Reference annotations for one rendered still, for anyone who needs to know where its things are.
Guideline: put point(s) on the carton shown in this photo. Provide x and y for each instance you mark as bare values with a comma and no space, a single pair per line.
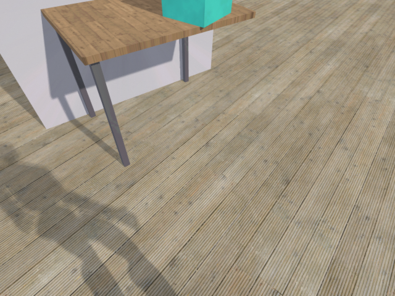
196,12

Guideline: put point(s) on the table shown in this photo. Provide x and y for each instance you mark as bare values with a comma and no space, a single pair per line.
103,29

